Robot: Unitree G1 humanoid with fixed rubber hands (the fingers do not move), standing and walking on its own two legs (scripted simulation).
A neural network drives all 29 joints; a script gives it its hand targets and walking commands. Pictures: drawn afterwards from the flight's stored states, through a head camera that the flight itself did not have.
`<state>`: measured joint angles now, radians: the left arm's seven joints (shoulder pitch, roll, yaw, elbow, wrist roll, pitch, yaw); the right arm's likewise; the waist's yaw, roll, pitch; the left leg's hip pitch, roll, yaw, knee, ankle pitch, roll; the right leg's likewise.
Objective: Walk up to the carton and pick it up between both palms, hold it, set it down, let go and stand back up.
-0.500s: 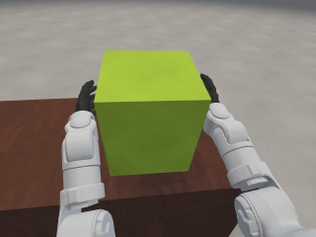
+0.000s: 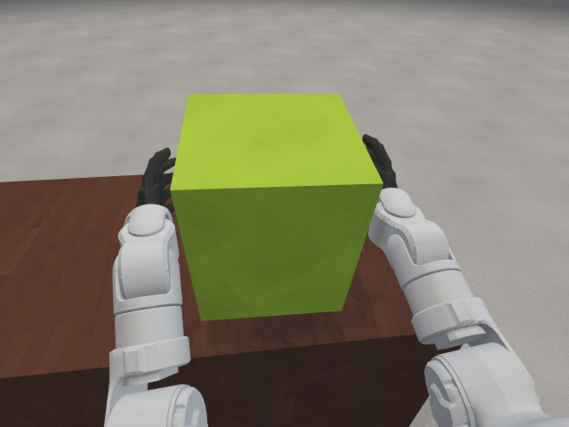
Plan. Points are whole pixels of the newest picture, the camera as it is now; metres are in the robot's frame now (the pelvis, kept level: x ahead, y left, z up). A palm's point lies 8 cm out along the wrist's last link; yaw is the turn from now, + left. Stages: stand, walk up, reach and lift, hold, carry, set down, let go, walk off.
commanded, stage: hold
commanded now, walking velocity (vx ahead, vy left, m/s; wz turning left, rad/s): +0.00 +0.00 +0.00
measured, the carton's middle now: (269, 208) +0.38 +0.01 +0.17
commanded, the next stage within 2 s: none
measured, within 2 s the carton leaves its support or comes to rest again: neither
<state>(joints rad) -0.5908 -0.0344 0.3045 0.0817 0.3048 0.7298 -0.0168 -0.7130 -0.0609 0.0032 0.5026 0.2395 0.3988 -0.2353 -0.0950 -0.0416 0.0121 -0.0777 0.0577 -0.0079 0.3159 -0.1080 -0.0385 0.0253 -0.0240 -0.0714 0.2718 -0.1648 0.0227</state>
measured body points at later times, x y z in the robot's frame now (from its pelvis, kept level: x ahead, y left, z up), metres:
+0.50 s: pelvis +0.00 +0.00 +0.00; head -0.04 +0.03 +0.45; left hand +0.38 +0.16 +0.19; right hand +0.38 -0.14 +0.20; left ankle +0.05 +0.14 -0.75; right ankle +0.00 -0.13 -0.75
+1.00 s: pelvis +0.00 +0.00 +0.00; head -0.05 +0.03 +0.45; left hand +0.38 +0.16 +0.20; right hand +0.38 -0.14 +0.21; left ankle +0.05 +0.14 -0.75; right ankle +0.00 -0.13 -0.75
